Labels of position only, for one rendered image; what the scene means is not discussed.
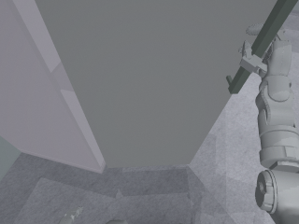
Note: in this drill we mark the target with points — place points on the right robot hand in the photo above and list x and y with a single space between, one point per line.
277 57

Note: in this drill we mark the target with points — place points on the right robot upper arm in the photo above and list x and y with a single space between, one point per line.
277 193

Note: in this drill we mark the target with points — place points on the fridge door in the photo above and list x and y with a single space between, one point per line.
150 75

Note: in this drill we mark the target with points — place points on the handle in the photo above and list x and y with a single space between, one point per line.
276 18

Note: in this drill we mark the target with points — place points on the left robot hand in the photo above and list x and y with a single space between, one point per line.
71 215

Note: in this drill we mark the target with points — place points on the robot right forearm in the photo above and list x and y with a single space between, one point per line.
277 125

